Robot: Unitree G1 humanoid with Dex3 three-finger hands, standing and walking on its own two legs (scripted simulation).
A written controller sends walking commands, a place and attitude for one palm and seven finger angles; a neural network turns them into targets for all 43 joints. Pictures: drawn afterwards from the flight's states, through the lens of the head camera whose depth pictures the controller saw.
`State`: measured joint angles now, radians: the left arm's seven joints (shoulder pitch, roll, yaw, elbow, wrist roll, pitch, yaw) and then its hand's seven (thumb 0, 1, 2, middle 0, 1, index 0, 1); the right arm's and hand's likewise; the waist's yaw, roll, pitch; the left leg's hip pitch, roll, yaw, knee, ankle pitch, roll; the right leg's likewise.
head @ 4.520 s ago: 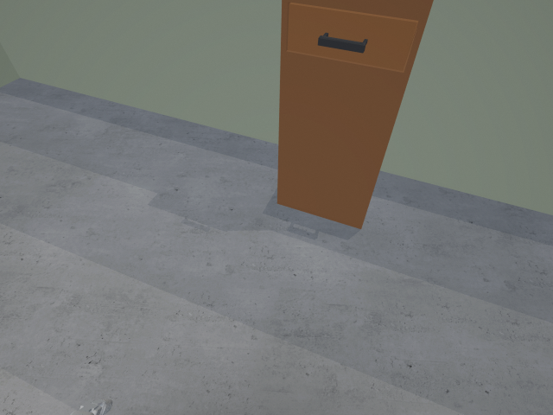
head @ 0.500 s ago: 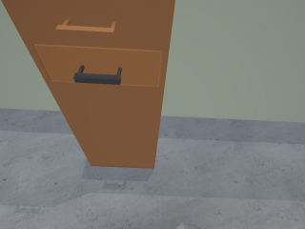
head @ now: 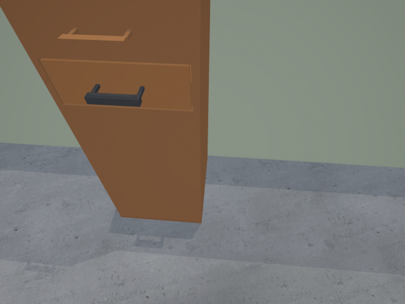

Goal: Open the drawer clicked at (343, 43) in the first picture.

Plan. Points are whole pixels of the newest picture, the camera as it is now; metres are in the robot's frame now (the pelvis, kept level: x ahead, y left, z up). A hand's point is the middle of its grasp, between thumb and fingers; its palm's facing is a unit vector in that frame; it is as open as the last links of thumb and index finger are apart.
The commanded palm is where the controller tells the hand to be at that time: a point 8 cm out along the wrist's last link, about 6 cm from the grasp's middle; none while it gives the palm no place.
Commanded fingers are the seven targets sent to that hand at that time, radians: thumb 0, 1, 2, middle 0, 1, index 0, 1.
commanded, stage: come to a stop and stand still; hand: left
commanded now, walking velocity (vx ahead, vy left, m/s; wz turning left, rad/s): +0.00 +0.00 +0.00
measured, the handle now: (116, 94) +0.59 +0.27 +0.08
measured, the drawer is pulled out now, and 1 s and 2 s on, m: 0.00 0.00 0.00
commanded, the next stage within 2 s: look again from close up in 0.38 s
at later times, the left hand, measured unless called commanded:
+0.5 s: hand out of the picture -0.03 +0.17 -0.17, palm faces +0.04 -0.99 -0.15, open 7.4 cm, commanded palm none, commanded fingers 0.00 0.90 0.90 -0.20 -0.30 -0.20 -0.30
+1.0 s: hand out of the picture +0.07 +0.29 -0.16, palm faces +0.01 -0.96 -0.26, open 7.4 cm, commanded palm none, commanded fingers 0.00 0.90 0.90 -0.20 -0.30 -0.20 -0.30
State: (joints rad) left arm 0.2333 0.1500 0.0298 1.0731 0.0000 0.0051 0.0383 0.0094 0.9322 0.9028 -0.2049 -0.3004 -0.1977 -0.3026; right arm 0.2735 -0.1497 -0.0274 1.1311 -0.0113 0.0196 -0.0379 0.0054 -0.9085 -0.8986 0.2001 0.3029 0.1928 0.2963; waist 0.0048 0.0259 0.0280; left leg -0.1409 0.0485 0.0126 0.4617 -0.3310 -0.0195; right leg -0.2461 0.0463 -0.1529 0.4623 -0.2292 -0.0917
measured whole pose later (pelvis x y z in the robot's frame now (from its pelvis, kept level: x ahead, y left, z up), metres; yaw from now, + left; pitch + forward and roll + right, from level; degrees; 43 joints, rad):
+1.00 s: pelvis -0.01 +0.08 +0.00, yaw -2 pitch -3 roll -1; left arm 0.20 0.24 0.01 1.02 0.01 0.01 0.03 0.01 0.91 0.90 -0.20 -0.30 -0.19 -0.30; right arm 0.23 -0.23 0.00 1.04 -0.02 -0.03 -0.03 0.00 -0.91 -0.90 0.20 0.30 0.20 0.30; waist 0.01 0.01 -0.01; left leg -0.09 -0.06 0.08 0.46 -0.32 0.08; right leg -0.21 -0.05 -0.08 0.48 -0.21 0.02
